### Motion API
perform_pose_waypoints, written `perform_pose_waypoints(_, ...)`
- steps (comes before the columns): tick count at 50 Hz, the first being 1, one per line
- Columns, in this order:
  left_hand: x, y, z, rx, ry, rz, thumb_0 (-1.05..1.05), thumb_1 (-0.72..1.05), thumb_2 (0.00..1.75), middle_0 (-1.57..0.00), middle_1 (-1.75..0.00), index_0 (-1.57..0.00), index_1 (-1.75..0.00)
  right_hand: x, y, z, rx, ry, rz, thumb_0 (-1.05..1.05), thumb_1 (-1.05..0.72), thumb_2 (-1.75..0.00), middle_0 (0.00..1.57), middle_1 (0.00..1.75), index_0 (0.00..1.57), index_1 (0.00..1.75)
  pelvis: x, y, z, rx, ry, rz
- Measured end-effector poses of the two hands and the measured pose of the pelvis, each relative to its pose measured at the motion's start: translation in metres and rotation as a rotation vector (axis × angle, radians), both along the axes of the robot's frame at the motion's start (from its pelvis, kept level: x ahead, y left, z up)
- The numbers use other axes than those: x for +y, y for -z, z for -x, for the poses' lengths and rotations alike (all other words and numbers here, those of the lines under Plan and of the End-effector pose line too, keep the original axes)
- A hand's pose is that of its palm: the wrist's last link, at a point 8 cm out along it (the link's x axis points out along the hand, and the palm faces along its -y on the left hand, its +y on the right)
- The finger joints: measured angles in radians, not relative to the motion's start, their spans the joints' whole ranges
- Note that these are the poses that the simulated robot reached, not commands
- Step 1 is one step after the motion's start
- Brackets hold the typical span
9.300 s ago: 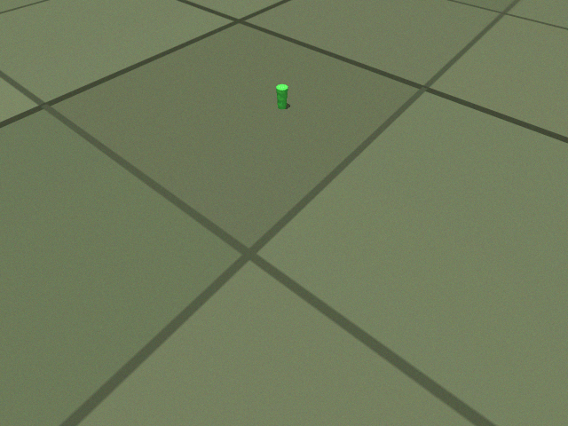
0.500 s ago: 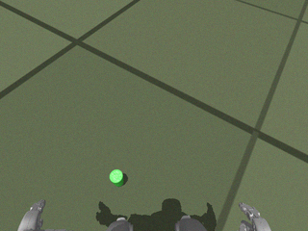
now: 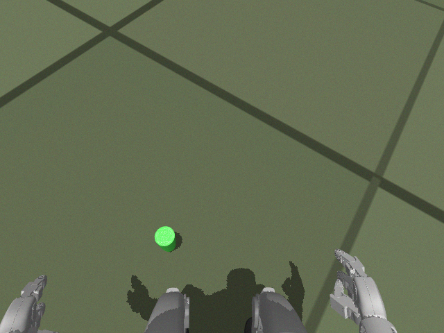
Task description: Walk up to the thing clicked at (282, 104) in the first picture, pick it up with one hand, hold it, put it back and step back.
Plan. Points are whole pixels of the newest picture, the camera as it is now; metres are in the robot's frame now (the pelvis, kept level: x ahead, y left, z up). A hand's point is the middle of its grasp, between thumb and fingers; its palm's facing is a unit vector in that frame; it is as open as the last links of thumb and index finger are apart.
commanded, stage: go down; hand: left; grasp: from the side
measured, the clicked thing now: (167, 240) +0.42 +0.18 -0.61
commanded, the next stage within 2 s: approach in 1.98 s
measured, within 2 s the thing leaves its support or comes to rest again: neither
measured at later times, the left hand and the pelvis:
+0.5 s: hand (71, 266) +0.26 +0.34 -0.21, palm faces +0.14 -0.96 -0.24, open 17.1 cm; pelvis -0.05 +0.00 -0.14, yaw -1 degrees
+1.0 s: hand (74, 251) +0.30 +0.36 -0.26, palm faces +0.13 -0.98 -0.17, open 17.0 cm; pelvis -0.08 +0.00 -0.23, yaw -3 degrees
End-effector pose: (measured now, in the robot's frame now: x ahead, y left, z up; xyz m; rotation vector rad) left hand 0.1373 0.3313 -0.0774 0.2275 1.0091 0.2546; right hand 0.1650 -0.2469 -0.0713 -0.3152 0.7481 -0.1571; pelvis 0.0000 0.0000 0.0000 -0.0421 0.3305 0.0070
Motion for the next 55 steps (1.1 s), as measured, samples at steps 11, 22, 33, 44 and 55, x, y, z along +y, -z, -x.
perform_pose_waypoints(11,0.027,0.058,-0.054,-0.275,0.071,0.015,-0.01,-0.55,0.03,-0.09,-0.08,-0.09,-0.08,-0.015,0.079,0.015,0.067,-0.047,0.052,0.01,-0.94,-0.91,0.2,0.3,0.21,0.3,-0.002,0.072,0.024,0.136,0.007,-0.002)
perform_pose_waypoints(22,0.044,0.101,-0.095,-0.451,0.108,0.01,-0.01,-0.52,0.1,-0.07,-0.13,-0.07,-0.13,-0.021,0.158,0.048,0.208,-0.037,0.05,0.01,-0.92,-0.9,0.2,0.3,0.21,0.3,-0.002,0.131,0.044,0.211,0.02,0.006)
perform_pose_waypoints(33,0.061,0.132,-0.113,-0.582,0.125,0.014,-0.01,-0.46,0.12,-0.06,-0.15,-0.05,-0.13,-0.03,0.214,0.078,0.292,-0.053,0.073,0.01,-0.9,-0.9,0.2,0.3,0.21,0.3,-0.005,0.182,0.063,0.24,0.021,0.012)
perform_pose_waypoints(44,0.071,0.155,-0.135,-0.666,0.144,0.033,-0.01,-0.45,0.1,-0.06,-0.12,-0.05,-0.11,-0.039,0.247,0.098,0.336,-0.055,0.1,0.01,-0.91,-0.9,0.2,0.3,0.21,0.3,-0.006,0.219,0.073,0.247,0.031,0.022)
perform_pose_waypoints(55,0.082,0.173,-0.144,-0.73,0.157,0.051,-0.01,-0.46,0.09,-0.05,-0.1,-0.04,-0.09,-0.041,0.271,0.105,0.349,-0.069,0.129,0.01,-0.92,-0.91,0.2,0.3,0.21,0.3,-0.003,0.247,0.079,0.24,0.034,0.035)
